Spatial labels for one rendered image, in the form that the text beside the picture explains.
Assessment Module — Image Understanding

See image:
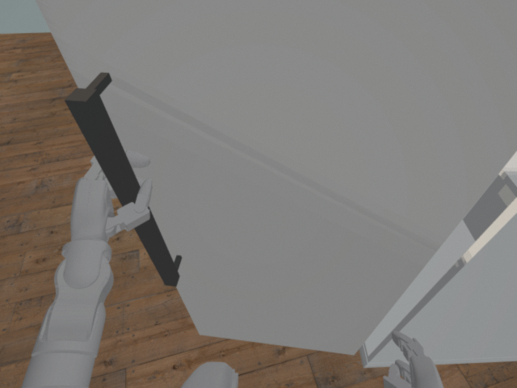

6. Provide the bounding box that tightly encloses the fridge door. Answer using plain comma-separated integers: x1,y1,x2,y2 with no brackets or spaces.
36,0,517,355

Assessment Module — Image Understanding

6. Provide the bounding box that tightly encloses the left robot forearm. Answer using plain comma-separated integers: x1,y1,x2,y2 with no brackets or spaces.
21,238,114,388

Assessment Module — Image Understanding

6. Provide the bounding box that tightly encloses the robot left thigh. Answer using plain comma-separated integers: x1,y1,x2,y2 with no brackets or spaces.
181,361,238,388

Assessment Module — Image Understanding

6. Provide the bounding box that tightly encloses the handle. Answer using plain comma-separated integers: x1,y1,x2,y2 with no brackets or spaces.
65,73,182,287

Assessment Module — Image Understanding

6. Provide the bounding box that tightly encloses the robot right hand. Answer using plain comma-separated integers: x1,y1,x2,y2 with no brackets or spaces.
383,331,443,388

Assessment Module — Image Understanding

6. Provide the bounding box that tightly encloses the robot left hand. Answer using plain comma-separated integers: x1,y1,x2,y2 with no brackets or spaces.
70,149,153,243

